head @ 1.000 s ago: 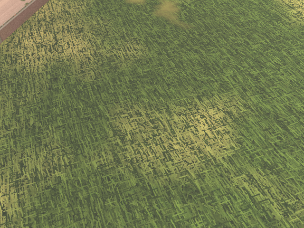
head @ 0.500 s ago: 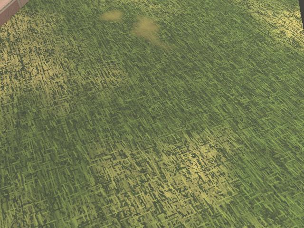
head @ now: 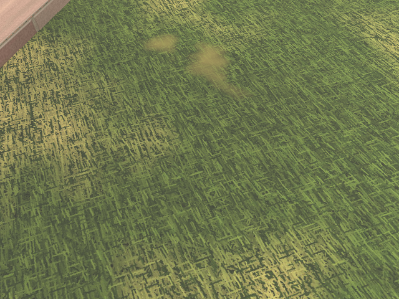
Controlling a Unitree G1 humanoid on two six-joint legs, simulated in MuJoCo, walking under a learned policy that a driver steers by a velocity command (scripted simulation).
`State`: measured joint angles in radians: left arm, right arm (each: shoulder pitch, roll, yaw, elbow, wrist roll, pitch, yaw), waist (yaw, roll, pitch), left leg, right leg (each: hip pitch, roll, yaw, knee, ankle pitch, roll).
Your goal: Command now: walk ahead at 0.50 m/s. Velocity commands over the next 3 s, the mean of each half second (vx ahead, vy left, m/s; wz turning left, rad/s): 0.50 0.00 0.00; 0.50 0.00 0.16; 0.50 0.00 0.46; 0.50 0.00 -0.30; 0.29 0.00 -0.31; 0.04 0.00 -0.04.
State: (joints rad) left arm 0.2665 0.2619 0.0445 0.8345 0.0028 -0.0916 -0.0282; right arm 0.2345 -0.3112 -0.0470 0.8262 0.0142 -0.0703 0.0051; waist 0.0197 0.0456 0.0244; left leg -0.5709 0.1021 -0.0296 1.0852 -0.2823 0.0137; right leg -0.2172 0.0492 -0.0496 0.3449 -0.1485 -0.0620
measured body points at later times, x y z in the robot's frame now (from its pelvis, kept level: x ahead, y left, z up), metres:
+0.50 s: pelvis +0.28 +0.08 +0.00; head +0.30 +0.09 +0.45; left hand +0.38 +0.35 -0.13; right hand +0.36 -0.20 -0.11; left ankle +0.31 +0.16 -0.74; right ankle +0.25 -0.08 -0.66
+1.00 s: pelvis +0.55 +0.02 -0.01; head +0.58 +0.01 +0.44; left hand +0.67 +0.30 -0.11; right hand +0.61 -0.26 -0.14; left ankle +0.46 +0.16 -0.66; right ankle +0.61 -0.08 -0.74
